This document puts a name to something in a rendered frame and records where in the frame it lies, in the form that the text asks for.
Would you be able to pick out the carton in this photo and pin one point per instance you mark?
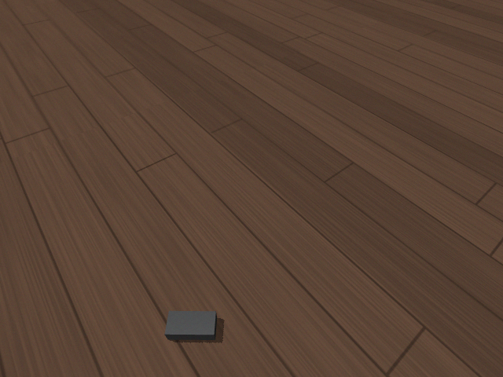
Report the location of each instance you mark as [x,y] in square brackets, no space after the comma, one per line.
[191,325]

